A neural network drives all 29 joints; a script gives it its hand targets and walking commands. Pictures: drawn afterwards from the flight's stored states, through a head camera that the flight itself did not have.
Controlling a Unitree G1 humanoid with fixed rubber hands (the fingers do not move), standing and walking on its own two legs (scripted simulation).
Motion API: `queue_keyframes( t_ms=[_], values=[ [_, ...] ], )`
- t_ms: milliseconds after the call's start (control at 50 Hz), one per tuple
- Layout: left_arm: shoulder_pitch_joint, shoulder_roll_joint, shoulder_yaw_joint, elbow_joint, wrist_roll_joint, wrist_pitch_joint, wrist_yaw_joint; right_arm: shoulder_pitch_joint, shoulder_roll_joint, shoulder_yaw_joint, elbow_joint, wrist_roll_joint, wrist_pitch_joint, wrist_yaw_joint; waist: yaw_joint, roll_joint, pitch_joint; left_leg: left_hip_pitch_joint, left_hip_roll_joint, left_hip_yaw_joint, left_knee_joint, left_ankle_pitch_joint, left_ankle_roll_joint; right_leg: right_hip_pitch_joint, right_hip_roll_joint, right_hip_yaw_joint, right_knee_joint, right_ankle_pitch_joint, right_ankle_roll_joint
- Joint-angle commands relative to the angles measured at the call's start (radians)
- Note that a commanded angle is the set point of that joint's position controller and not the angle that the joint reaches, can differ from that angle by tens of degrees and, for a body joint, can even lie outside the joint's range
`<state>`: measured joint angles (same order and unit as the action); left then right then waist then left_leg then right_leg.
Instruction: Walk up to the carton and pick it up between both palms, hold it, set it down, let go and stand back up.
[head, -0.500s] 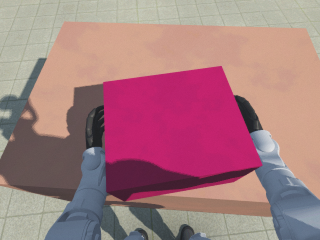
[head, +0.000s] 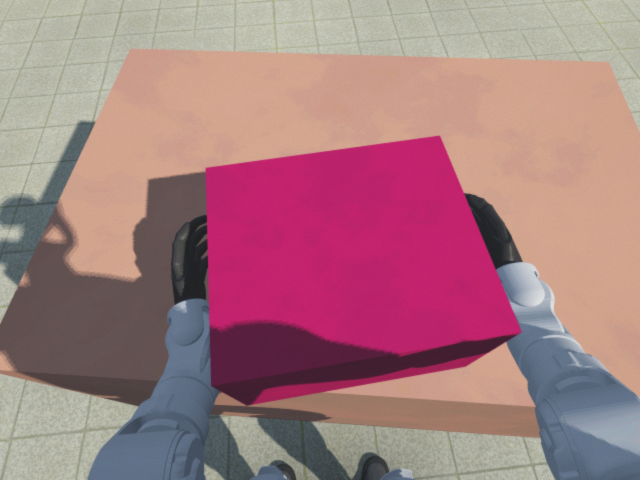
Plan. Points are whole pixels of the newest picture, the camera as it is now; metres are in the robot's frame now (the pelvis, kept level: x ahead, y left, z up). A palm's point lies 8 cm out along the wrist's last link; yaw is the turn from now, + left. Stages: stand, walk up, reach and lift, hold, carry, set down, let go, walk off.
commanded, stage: reach and lift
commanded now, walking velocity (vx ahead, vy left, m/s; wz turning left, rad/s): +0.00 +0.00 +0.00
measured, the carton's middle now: (342, 272) +0.38 +0.01 -0.02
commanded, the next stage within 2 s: none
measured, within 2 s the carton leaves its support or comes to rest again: leaves its support in 0.76 s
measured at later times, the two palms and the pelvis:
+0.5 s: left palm (179, 311) +0.32 +0.21 -0.02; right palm (493, 264) +0.39 -0.18 +0.00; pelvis -0.02 +0.00 +0.00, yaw +0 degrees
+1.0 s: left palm (163, 308) +0.32 +0.22 +0.00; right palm (492, 262) +0.38 -0.17 +0.02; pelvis -0.02 +0.00 +0.00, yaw +0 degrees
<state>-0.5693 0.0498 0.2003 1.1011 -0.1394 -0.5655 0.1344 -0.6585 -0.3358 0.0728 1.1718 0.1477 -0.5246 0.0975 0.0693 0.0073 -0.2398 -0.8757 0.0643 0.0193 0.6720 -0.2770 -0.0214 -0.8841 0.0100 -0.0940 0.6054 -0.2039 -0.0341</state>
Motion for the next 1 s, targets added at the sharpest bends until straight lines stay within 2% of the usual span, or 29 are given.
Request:
queue_keyframes(
  t_ms=[0, 80, 240, 340, 480, 560, 660, 820, 900, 980],
  values=[
    [-0.452, -0.535, -0.389, -0.15, 0.113, -0.091, -0.175, -0.461, 0.682, 0.219, -0.157, -0.153, -0.119, 0.082, 0.047, -0.063, -0.748, 0.212, -0.078, 0.038, -0.05, 0.4, -0.004, 0.663, 0.027, 0.066, 0.022, 0.589, 0.076],
    [-0.455, -0.541, -0.405, -0.187, 0.114, -0.097, -0.176, -0.471, 0.688, 0.237, -0.21, -0.161, -0.142, 0.071, 0.038, -0.071, -0.79, 0.218, -0.083, 0.036, -0.047, 0.445, -0.007, 0.699, 0.03, 0.064, 0.03, 0.658, 0.084],
    [-0.476, -0.54, -0.419, -0.205, 0.106, -0.096, -0.174, -0.478, 0.69, 0.244, -0.23, -0.18, -0.154, 0.063, 0.033, -0.087, -0.808, 0.207, -0.089, 0.035, -0.066, 0.4, 0.0, 0.711, 0.031, 0.065, 0.028, 0.618, 0.089],
    [-0.521, -0.551, -0.457, -0.239, 0.07, -0.09, -0.166, -0.478, 0.711, 0.237, -0.239, -0.184, -0.138, 0.064, 0.015, -0.077, -0.832, 0.214, -0.088, 0.03, -0.074, 0.347, 0.005, 0.686, 0.036, 0.065, 0.013, 0.502, 0.082],
    [-0.586, -0.549, -0.493, -0.276, 0.031, -0.073, -0.152, -0.514, 0.756, 0.238, -0.277, -0.181, -0.092, 0.075, 0.025, -0.059, -0.809, 0.176, -0.092, 0.028, -0.083, 0.225, 0.012, 0.641, 0.037, 0.082, 0.006, 0.305, 0.073],
    [-0.61, -0.553, -0.526, -0.322, -0.005, -0.056, -0.143, -0.521, 0.777, 0.248, -0.304, -0.17, -0.058, 0.082, 0.025, -0.06, -0.806, 0.164, -0.094, 0.026, -0.087, 0.188, 0.015, 0.633, 0.039, 0.086, 0.005, 0.254, 0.071],
    [-0.614, -0.563, -0.565, -0.395, -0.032, -0.022, -0.133, -0.527, 0.797, 0.283, -0.367, -0.131, -0.01, 0.086, 0.029, -0.042, -0.841, 0.186, -0.097, 0.015, -0.076, 0.225, 0.009, 0.652, 0.047, 0.086, 0.016, 0.309, 0.067],
    [-0.566, -0.584, -0.609, -0.495, -0.047, 0.045, -0.131, -0.525, 0.826, 0.352, -0.52, -0.065, 0.057, 0.08, 0.027, -0.064, -0.869, 0.192, -0.118, 0.004, -0.068, 0.315, 0.009, 0.766, 0.051, 0.092, 0.033, 0.457, 0.078],
    [-0.562, -0.578, -0.627, -0.565, -0.054, 0.084, -0.13, -0.511, 0.82, 0.366, -0.578, -0.047, 0.1, 0.076, 0.017, -0.057, -0.853, 0.226, -0.123, -0.001, -0.084, 0.327, 0.007, 0.798, 0.052, 0.098, 0.018, 0.468, 0.076],
    [-0.612, -0.561, -0.636, -0.62, -0.058, 0.13, -0.13, -0.522, 0.819, 0.367, -0.629, -0.039, 0.153, 0.075, 0.007, -0.067, -0.808, 0.233, -0.128, -0.006, -0.107, 0.288, 0.01, 0.807, 0.048, 0.11, -0.005, 0.408, 0.075]
  ],
)
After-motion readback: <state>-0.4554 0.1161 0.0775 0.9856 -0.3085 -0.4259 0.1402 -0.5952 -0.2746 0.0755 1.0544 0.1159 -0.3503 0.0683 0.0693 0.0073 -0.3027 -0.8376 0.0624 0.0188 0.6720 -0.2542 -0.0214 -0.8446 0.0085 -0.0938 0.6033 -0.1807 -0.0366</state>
